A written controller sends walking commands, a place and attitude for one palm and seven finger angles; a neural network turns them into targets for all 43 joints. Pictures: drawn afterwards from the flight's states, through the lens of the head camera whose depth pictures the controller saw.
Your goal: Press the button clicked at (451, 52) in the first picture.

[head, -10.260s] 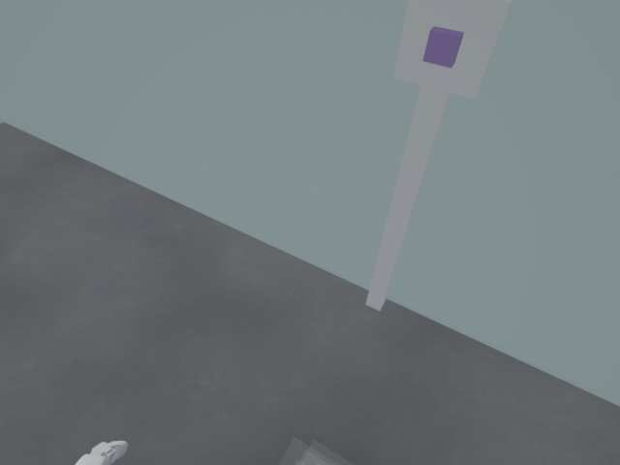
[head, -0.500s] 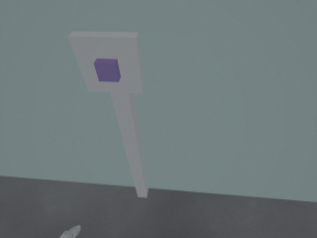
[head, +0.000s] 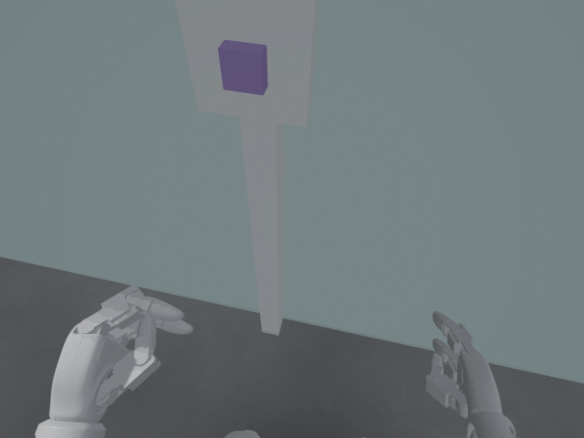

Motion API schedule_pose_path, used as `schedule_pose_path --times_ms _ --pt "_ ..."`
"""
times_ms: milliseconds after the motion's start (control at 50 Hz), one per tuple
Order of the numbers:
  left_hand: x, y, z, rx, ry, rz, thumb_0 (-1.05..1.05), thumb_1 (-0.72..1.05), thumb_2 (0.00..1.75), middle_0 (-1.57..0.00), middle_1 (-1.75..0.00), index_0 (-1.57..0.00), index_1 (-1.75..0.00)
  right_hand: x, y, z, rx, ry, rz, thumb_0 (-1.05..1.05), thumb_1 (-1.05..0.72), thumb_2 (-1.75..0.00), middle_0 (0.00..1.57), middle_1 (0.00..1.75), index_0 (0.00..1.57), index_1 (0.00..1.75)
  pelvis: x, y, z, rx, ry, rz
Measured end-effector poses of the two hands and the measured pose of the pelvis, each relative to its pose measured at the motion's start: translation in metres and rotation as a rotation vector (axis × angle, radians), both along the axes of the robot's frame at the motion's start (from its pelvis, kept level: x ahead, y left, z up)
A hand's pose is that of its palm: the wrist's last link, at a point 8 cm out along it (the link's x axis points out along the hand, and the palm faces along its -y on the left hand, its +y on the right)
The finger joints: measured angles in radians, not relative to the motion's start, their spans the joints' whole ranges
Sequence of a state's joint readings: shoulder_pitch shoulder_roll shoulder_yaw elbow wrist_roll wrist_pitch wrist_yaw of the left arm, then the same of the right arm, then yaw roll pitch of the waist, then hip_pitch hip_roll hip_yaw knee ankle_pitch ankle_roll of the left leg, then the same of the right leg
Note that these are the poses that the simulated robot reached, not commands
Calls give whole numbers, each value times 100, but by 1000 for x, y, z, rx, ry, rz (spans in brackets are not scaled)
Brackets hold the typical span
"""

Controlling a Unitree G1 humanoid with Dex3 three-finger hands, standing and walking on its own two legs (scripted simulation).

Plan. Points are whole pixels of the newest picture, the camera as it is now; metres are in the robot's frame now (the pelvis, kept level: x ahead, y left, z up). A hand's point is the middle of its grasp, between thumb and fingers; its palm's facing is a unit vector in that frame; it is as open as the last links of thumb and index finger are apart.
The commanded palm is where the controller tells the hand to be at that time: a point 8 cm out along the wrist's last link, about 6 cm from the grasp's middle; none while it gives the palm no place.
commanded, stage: raise the hand and make a fist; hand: left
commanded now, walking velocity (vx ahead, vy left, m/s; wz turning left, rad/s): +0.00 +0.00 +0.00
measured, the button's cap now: (245, 66) +0.50 +0.13 +0.25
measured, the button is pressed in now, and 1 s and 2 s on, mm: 0 0 0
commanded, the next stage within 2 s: aim a knuckle at the button in 1.38 s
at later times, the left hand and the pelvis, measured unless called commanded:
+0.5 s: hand (136, 290) +0.23 +0.20 +0.14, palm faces -0.09 -0.99 -0.10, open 3.1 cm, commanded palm +0.20 +0.26 +0.17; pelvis +0.02 +0.02 +0.03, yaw -2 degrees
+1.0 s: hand (75, 189) +0.26 +0.23 +0.25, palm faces +0.01 -0.99 -0.14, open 3.1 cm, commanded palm +0.23 +0.27 +0.25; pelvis +0.02 +0.01 +0.05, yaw -1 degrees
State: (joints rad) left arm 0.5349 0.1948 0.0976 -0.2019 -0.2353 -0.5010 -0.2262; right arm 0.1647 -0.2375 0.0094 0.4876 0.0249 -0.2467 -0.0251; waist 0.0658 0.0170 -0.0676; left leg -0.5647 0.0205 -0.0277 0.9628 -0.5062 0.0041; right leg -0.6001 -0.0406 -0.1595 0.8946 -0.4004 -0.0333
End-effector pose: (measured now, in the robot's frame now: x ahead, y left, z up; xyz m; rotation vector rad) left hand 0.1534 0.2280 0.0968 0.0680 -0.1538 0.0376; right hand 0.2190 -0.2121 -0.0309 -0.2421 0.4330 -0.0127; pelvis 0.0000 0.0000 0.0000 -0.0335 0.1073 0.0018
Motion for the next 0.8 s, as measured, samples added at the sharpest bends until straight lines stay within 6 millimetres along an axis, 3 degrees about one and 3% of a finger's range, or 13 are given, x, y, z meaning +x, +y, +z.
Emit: schedule_pose_path --times_ms 60,120,200,280,360,460,520,620,680,800 --pt "30 -17 11 25 -4 -161 2 90 90 -90 -106 -90 -106 -20 17 -17 67 68 -22 2 -90 -90 20 30 20 30 0 4 3 0 -1 -8" --pt "50 -21 4 27 143 -249 1 90 90 -98 -115 -98 -115 -43 23 -24 121 130 -93 2 -90 -89 20 30 20 30 3 8 9 9 -8 -28" --pt "56 -1 5 -14 253 -157 1 90 90 -109 -127 -109 -127 -67 17 -24 125 186 -183 2 -90 -89 20 30 20 30 11 12 18 17 -25 -51" --pt "47 27 28 -1 172 -18 2 90 90 -119 -138 -119 -137 -76 5 -19 72 204 -190 2 -90 -90 20 30 20 30 16 15 23 12 -36 -49" --pt "42 33 46 21 83 -19 2 90 90 -125 -144 -124 -144 -69 -4 -11 15 176 -153 2 -90 -90 20 30 20 30 17 20 25 3 -49 -31" --pt "53 24 48 24 109 -118 1 90 90 -128 -148 -128 -147 -49 -7 6 -8 82 -148 2 -90 -90 20 30 20 30 18 24 29 2 -67 -29" --pt "61 29 57 44 113 -121 2 90 90 -129 -149 -129 -148 -36 -2 19 2 18 -144 2 -90 -90 20 30 20 30 20 25 32 4 -85 -32" --pt "68 46 89 44 22 -57 2 90 90 -130 -150 -130 -149 -17 14 33 29 -42 -94 2 -90 -90 20 30 20 30 25 24 38 4 -115 -31" --pt "71 51 104 36 -4 -42 2 90 90 -130 -150 -130 -149 -9 23 35 42 -43 -56 2 -90 -90 20 30 20 30 26 23 40 4 -130 -26" --pt "80 47 112 52 79 -79 1 90 90 -130 -150 -130 -150 -4 32 31 63 -7 -23 2 -90 -90 20 30 20 30 24 22 45 10 -147 -23"
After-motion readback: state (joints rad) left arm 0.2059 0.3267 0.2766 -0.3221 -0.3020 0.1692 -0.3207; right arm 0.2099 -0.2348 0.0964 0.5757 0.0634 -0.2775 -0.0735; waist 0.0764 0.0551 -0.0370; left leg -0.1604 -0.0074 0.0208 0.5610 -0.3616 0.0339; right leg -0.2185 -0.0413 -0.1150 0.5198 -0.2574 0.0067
